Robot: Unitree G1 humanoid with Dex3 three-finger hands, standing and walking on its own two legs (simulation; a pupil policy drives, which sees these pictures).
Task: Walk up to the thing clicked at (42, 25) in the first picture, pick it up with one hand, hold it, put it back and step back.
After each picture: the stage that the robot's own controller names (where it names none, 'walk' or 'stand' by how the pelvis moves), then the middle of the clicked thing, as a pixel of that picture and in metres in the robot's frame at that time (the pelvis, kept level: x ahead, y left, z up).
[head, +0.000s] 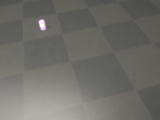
stand; (42, 25) +1.74 +0.57 -0.72
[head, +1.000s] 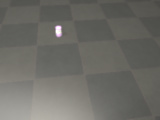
walk; (58, 31) +1.65 +0.29 -0.70
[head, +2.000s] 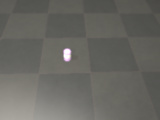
walk; (67, 55) +1.09 +0.17 -0.71
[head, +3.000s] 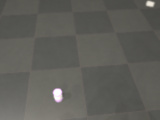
walk; (58, 95) +0.65 +0.20 -0.72
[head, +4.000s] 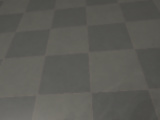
walk; out of the picture +0.40 +0.26 -0.69
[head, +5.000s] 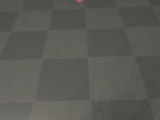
stand; out of the picture +0.32 +0.21 -0.71
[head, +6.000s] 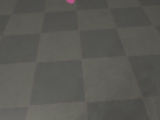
stand; out of the picture +0.31 +0.22 -0.72
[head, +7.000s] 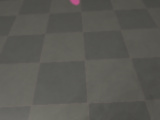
stand; out of the picture +0.31 +0.23 -0.73
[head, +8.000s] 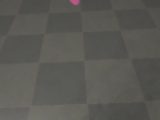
stand; out of the picture +0.30 +0.22 -0.73
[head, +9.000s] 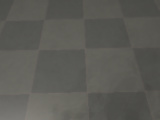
go down; out of the picture +0.32 +0.22 -0.72
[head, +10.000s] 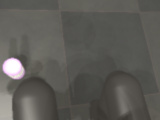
go down; (14, 69) +0.39 +0.25 -0.29
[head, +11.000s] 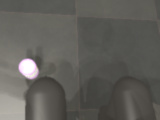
close in; (29, 69) +0.39 +0.25 -0.30
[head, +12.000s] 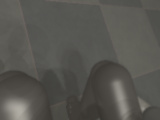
close in; out of the picture +0.37 +0.28 -0.21
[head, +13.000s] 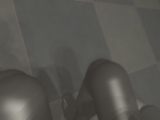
close; out of the picture +0.37 +0.29 -0.22
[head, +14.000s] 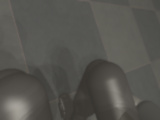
lift; out of the picture +0.35 +0.28 -0.22
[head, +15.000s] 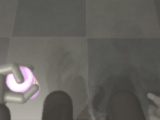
lift; (25, 84) +0.31 +0.22 -0.02
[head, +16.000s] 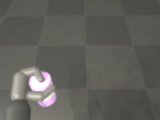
hold; (43, 89) +0.32 +0.16 +0.00
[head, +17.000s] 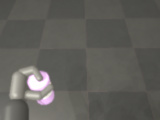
hold; (42, 88) +0.33 +0.17 +0.00
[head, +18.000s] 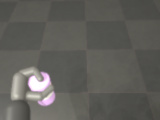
hold; (42, 89) +0.33 +0.17 +0.00
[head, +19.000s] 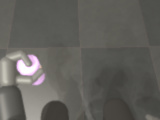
crouch; (32, 71) +0.38 +0.19 -0.07
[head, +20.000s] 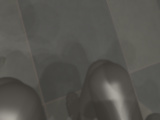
lower; out of the picture +0.39 +0.28 -0.22
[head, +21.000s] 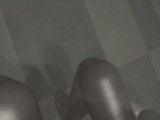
lower; out of the picture +0.40 +0.29 -0.22
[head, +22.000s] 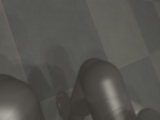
lower; out of the picture +0.40 +0.29 -0.22
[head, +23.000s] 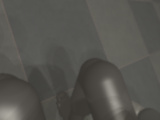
lower; out of the picture +0.39 +0.29 -0.22
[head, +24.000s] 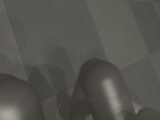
loosen; out of the picture +0.39 +0.29 -0.22
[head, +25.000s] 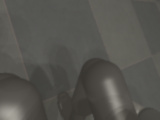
withdraw; out of the picture +0.38 +0.28 -0.22
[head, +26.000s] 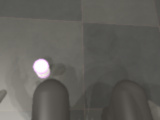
walk; (42, 69) +0.42 +0.22 -0.33
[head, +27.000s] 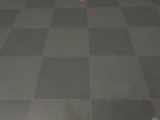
stand; out of the picture +0.34 +0.18 -0.66
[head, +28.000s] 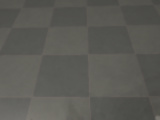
stand; out of the picture +0.36 +0.20 -0.66
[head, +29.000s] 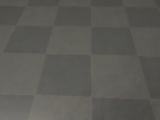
stand; out of the picture +0.36 +0.18 -0.69
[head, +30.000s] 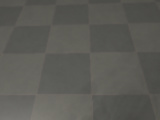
stand; out of the picture +0.36 +0.19 -0.72
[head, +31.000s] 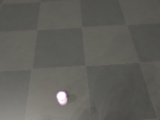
walk; (62, 98) +0.51 +0.20 -0.69
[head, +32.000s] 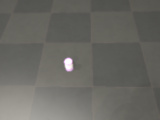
walk; (68, 65) +0.85 +0.18 -0.69
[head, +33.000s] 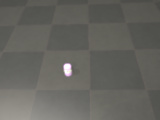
stand; (67, 70) +0.94 +0.20 -0.70
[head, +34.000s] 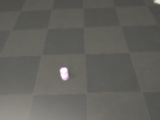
stand; (64, 73) +0.93 +0.22 -0.73
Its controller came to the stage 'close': yes
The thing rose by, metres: 0.70
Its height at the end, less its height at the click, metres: +0.00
